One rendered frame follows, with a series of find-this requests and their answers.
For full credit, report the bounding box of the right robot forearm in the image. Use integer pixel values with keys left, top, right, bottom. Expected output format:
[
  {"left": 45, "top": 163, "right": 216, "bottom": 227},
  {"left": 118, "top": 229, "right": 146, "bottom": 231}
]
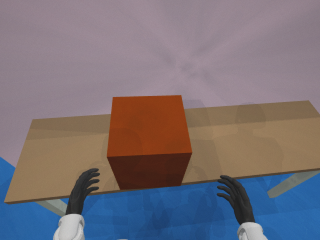
[{"left": 237, "top": 222, "right": 268, "bottom": 240}]

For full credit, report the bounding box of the robot right hand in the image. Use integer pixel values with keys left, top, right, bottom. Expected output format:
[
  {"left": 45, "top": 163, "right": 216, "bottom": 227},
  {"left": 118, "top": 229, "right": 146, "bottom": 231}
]
[{"left": 216, "top": 175, "right": 256, "bottom": 225}]

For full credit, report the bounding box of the carton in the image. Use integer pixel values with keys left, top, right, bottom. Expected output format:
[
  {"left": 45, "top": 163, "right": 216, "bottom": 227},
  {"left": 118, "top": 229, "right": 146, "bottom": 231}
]
[{"left": 106, "top": 95, "right": 193, "bottom": 190}]

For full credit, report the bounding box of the robot left hand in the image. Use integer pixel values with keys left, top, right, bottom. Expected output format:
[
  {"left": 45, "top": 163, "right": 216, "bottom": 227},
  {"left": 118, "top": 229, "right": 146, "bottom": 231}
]
[{"left": 65, "top": 168, "right": 100, "bottom": 216}]

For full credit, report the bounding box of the table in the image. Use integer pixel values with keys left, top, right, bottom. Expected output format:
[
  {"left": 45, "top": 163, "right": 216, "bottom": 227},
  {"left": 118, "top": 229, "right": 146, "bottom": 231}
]
[{"left": 4, "top": 100, "right": 320, "bottom": 217}]

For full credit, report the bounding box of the left robot forearm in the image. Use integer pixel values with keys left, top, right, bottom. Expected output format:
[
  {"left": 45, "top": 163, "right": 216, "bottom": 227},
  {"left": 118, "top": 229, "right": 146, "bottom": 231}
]
[{"left": 53, "top": 213, "right": 85, "bottom": 240}]

